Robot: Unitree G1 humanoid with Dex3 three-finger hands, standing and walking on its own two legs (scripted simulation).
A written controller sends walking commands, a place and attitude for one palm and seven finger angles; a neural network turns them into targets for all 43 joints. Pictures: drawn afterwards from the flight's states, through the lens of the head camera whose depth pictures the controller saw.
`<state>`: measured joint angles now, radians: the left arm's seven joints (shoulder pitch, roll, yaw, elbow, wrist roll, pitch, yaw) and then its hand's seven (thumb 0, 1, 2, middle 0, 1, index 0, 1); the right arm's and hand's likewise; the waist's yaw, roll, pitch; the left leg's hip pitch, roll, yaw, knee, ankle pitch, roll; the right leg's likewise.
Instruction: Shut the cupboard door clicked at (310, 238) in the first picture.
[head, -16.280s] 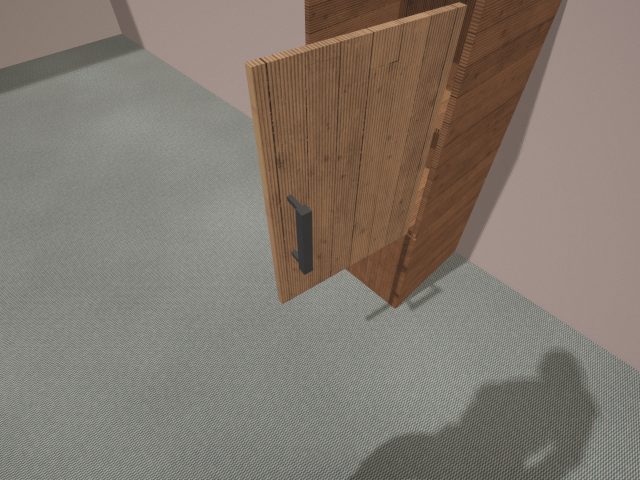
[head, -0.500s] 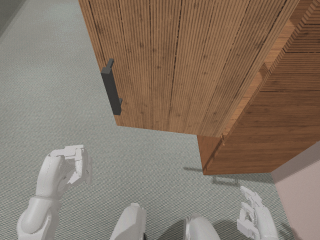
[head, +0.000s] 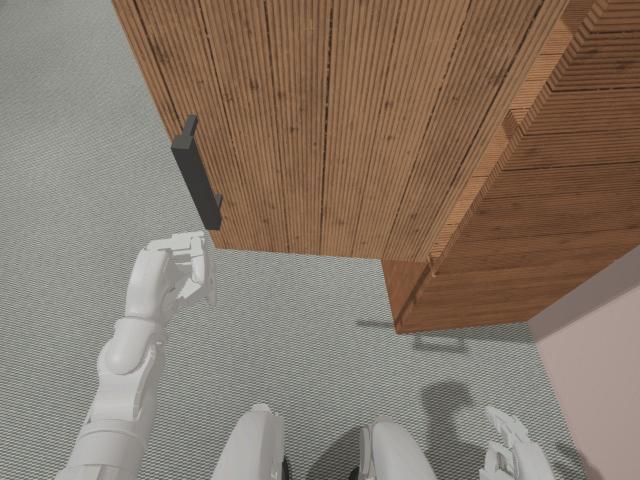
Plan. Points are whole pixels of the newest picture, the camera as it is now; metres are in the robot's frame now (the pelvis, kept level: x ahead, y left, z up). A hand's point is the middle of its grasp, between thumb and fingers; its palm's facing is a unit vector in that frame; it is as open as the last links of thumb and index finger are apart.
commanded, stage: bring the fist close to the handle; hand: left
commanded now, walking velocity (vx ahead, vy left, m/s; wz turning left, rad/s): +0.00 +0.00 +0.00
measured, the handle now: (203, 177) +0.50 +0.18 +0.03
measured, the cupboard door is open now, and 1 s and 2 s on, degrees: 80 80 67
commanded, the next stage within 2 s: push the door shut along its arc in 0.68 s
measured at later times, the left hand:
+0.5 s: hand (220, 230) +0.41 +0.15 +0.03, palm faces -0.04 -1.00 -0.07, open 3.1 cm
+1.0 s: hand (216, 230) +0.41 +0.15 +0.03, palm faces -0.10 -0.99 -0.04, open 3.1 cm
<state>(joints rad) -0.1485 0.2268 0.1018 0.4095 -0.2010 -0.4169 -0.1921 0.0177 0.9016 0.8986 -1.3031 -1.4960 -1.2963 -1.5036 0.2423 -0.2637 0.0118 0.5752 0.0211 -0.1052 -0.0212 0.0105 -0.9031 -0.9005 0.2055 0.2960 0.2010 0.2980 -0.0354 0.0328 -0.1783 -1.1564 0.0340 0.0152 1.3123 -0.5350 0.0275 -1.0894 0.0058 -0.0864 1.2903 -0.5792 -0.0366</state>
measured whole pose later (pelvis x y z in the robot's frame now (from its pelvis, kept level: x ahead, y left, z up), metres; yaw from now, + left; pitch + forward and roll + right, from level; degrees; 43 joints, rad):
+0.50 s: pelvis +0.00 -0.01 +0.00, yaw -1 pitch +24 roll -1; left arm -0.43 0.27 0.21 0.73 -0.15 -0.50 -0.17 0.02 0.90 0.90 -1.30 -1.50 -1.29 -1.50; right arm 0.28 -0.26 -0.01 0.62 0.01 -0.02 0.01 0.01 -0.91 -0.90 0.20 0.30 0.20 0.30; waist -0.07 0.03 -0.19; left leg -1.19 0.04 0.03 1.31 -0.54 0.02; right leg -1.14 0.02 -0.07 1.31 -0.58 -0.05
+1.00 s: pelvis -0.01 +0.00 +0.00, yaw +0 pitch +23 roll -2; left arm -0.54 0.29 0.19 0.86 -0.17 -0.51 -0.24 0.02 0.90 0.90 -1.30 -1.50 -1.30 -1.50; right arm 0.24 -0.26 0.01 0.62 0.02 -0.02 -0.01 0.01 -0.91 -0.90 0.20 0.30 0.20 0.30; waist -0.07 0.03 -0.17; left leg -1.20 0.04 0.02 1.32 -0.52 0.03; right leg -1.14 0.01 -0.08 1.30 -0.57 -0.04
